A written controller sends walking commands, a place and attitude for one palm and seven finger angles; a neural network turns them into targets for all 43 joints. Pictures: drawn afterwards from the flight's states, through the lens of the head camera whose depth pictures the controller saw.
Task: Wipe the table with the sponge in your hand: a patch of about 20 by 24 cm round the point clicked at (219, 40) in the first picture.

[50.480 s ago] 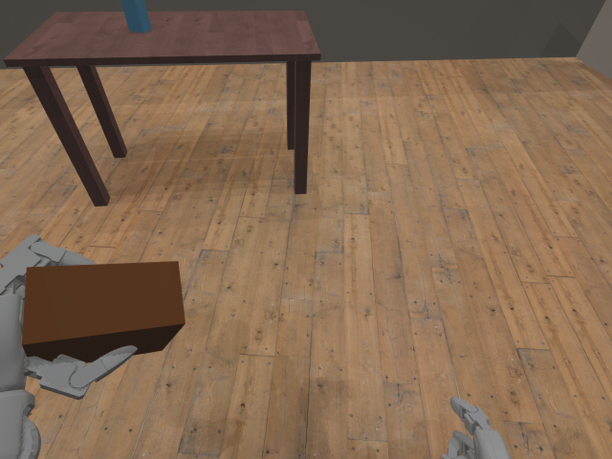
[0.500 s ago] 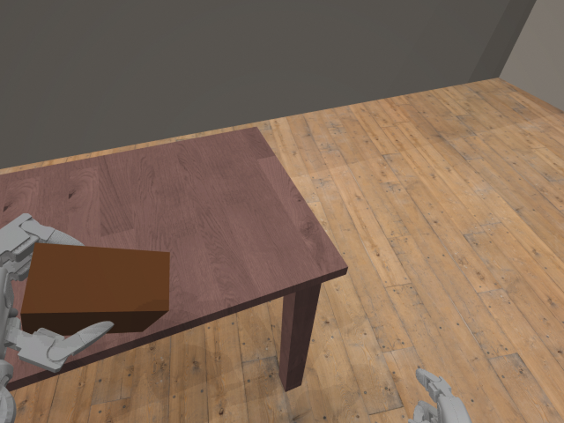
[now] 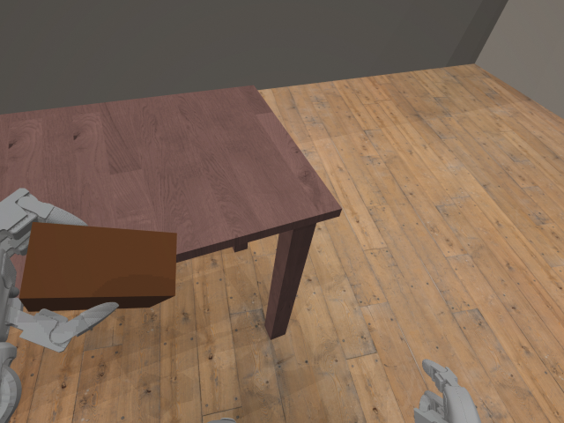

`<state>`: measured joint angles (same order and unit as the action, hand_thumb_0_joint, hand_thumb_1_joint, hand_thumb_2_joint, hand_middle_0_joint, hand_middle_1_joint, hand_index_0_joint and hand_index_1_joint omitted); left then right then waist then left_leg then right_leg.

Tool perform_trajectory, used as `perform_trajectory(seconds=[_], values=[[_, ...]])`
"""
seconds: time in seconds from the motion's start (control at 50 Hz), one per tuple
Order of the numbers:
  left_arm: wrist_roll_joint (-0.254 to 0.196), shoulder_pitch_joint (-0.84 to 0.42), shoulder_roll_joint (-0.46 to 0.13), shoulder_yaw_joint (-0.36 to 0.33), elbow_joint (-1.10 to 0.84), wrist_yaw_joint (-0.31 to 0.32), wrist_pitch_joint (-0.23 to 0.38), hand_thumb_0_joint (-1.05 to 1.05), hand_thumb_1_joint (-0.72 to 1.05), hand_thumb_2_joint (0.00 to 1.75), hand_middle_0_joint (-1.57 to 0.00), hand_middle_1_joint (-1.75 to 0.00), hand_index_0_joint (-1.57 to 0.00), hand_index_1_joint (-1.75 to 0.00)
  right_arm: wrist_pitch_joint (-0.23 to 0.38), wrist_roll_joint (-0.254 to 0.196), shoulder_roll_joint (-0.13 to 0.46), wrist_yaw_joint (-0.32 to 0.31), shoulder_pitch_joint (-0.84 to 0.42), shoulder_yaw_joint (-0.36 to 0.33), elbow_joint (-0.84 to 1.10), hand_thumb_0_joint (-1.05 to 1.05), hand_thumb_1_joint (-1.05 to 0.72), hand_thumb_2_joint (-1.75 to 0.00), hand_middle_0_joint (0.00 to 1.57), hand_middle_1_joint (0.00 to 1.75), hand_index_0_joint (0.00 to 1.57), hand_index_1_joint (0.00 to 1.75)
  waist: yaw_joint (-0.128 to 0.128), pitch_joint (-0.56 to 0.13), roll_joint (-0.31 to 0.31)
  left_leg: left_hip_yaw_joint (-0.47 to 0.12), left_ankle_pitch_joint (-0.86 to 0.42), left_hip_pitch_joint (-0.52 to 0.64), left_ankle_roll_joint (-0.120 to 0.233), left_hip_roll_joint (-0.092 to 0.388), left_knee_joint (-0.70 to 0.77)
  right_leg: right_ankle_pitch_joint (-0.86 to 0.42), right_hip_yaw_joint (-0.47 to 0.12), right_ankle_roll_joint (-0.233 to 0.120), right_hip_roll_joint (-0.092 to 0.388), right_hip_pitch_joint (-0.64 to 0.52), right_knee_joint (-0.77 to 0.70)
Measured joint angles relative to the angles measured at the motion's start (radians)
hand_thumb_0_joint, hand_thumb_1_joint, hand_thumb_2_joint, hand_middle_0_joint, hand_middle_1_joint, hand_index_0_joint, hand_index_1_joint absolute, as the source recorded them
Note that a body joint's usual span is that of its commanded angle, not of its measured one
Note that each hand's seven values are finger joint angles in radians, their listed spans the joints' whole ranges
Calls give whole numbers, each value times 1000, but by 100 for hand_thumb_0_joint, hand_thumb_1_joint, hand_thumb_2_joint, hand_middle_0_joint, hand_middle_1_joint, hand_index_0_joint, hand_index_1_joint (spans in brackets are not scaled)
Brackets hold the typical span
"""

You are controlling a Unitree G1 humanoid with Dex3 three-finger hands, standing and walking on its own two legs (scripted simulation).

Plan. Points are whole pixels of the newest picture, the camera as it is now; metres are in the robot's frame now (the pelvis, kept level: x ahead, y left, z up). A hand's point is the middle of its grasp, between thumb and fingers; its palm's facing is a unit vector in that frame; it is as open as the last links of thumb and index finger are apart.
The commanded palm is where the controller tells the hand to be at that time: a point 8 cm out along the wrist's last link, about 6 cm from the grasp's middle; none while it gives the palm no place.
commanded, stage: stop stepping back and stand still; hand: left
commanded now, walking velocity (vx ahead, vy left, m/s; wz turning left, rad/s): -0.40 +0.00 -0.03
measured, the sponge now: (123, 273) +0.24 +0.20 +0.14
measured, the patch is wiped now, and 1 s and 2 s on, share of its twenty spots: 1.00 1.00 1.00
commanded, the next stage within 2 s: stand and wait in 1.24 s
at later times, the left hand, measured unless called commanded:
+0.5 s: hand out of the picture +0.07 +0.26 +0.17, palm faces +0.37 -0.86 -0.36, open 10.5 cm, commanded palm +0.02 +0.29 +0.20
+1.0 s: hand out of the picture +0.00 +0.25 +0.18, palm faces +0.41 -0.81 -0.41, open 10.5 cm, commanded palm -0.05 +0.29 +0.20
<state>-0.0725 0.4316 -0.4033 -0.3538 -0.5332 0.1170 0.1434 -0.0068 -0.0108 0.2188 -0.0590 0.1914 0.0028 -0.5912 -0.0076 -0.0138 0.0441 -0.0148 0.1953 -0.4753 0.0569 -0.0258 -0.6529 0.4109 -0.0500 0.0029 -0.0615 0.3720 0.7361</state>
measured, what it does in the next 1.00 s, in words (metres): walks backwards: right foot, then left foot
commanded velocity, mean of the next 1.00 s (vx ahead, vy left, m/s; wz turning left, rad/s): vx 0.22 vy -0.02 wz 0.00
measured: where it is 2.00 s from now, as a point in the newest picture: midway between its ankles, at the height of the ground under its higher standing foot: outside the picture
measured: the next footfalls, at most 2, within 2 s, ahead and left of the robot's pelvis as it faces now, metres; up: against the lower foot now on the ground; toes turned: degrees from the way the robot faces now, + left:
right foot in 0.20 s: -0.11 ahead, -0.09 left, +0.00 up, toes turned +0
left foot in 0.38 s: -0.05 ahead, +0.13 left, +0.00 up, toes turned -1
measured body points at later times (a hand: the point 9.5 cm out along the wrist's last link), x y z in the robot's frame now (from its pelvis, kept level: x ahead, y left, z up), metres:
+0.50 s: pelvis -0.15 +0.01 -0.01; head -0.18 +0.04 +0.44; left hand +0.04 +0.30 +0.19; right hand -0.01 -0.22 -0.08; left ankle -0.09 +0.13 -0.72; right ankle -0.13 -0.09 -0.68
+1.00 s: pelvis -0.21 +0.00 +0.01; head -0.23 -0.01 +0.46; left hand -0.03 +0.29 +0.20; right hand -0.05 -0.23 -0.07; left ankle -0.19 +0.15 -0.72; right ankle -0.16 -0.08 -0.69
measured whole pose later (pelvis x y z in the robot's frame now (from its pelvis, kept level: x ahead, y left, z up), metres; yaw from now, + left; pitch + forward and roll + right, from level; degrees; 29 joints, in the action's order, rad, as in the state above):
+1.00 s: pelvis -0.21 +0.00 +0.01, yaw +2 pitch -1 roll +1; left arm -0.05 0.47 -0.39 -0.35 -0.43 0.13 0.12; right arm 0.12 -0.03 0.20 -0.06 0.26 0.01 -0.61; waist -0.03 -0.05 0.00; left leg 0.04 0.29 -0.28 0.00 0.05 -0.59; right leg 0.41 0.05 0.00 0.00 0.44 0.85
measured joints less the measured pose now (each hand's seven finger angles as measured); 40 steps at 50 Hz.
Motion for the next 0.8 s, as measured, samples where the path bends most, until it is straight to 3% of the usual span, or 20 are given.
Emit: perform_trajectory(seconds=[0.1,0.18,0.2,0.24,0.28,0.32,0.38,0.4,0.44,0.48,0.52,0.56,0.6,0.64,0.68,0.74,0.8], values=[[2,94,-22,-9,-72,-8,-13,-1,-53,103,-68,-131,-71,-131,69,13,-41,24,-2,11,19,1,-90,-90,20,30,20,29,5,19,-19,24,-119,3,1,36,128,56,-7,8,-28,4,88],[7,125,-27,2,-86,-8,-12,-1,-53,103,-68,-130,-71,-131,90,11,-56,24,29,22,18,1,-90,-90,21,30,20,30,10,-6,-46,15,-140,-18,-20,40,179,46,38,-23,-17,-140,-137],[9,122,-31,0,-82,-8,-14,-1,-54,103,-68,-130,-71,-131,88,10,-58,23,35,24,20,1,-90,-90,21,30,20,30,13,-11,-40,18,-85,-40,-34,30,151,1,47,-44,-5,-184,-228],[11,96,-6,24,-54,-11,-21,-1,-54,103,-68,-130,-71,-131,74,7,-39,19,33,21,-3,1,-90,-90,21,30,20,30,15,3,-82,-9,84,-95,-57,30,-47,-121,74,-40,-15,-196,-261],[6,85,14,48,-26,-13,-37,-1,-54,103,-69,-130,-71,-131,50,-10,-35,17,49,22,-42,1,-90,-90,21,30,20,30,23,-21,-75,-32,148,-104,-56,10,-275,-119,74,-25,-6,-195,-240],[11,59,25,57,15,-12,-40,-1,-54,103,-69,-130,-71,-131,24,-18,-38,15,75,29,-61,1,-90,-90,21,30,20,30,24,-63,-36,-25,181,-53,-44,18,-337,-106,67,-13,15,-171,-214],[16,-15,40,56,52,0,-43,-1,-54,103,-69,-130,-72,-131,22,-24,0,4,96,33,-24,1,-90,-90,21,30,20,30,-4,-94,-35,-49,249,82,-16,61,-100,-54,94,-15,33,-60,-81],[17,-35,37,43,54,8,-42,-1,-54,103,-69,-130,-71,-131,32,-23,6,0,80,26,-18,1,-90,-90,21,30,20,30,-19,-80,-32,-50,187,61,-20,52,-89,-10,88,-17,40,-7,6],[16,-26,14,-2,54,14,-42,-1,-54,103,-69,-130,-71,-131,52,-21,-15,1,48,18,-23,1,-90,-90,21,30,20,30,-24,-49,8,-6,142,47,-34,28,-115,46,43,-13,43,80,189],[17,21,-4,-28,41,12,-45,-1,-54,103,-68,-130,-71,-131,82,-18,-37,14,55,17,-19,1,-90,-90,20,30,20,30,-38,-50,21,16,116,57,-35,20,-84,49,41,-11,36,131,295],[16,67,-5,-23,31,8,-34,-1,-54,103,-68,-131,-71,-131,107,-16,-44,21,79,25,-22,1,-90,-90,20,30,20,30,-42,-56,3,13,87,76,-38,27,-34,47,68,-16,32,111,228],[18,92,-9,-6,24,0,-21,-1,-54,103,-68,-131,-71,-131,113,-10,-40,19,108,33,-20,1,-90,-90,20,30,20,30,-39,-57,-28,3,121,75,-39,45,-36,34,98,-27,23,24,45],[27,71,-19,7,16,-14,-6,-1,-54,103,-68,-130,-71,-131,106,-7,-29,18,120,30,-21,1,-90,-90,21,30,20,30,-21,-38,-45,-4,254,9,-27,51,-197,-140,122,-62,24,-23,-88],[31,28,5,29,28,-29,1,-1,-54,103,-69,-130,-71,-131,91,-7,-18,14,101,26,-72,1,-90,-90,21,30,20,30,4,-20,-55,-18,238,-67,-30,47,-444,-177,141,-74,20,-21,-83],[28,13,33,36,52,-32,7,-1,-54,103,-69,-130,-71,-131,75,-7,-19,9,88,24,-114,1,-90,-90,21,30,20,30,18,-37,-39,1,200,-99,-30,48,-545,-174,136,-78,26,-20,-116],[24,17,57,38,82,-18,2,-1,-54,103,-69,-130,-72,-131,72,-6,-23,-6,80,23,-116,2,-90,-90,21,30,20,30,13,-66,-6,49,192,-50,-23,64,-425,-191,128,-80,55,-12,-176],[25,35,57,43,68,7,-11,-1,-54,103,-69,-130,-71,-131,94,-1,-13,-27,74,23,-78,2,-90,-90,21,30,20,30,3,-72,10,83,228,108,-5,70,-109,-163,123,-72,79,7,-178]])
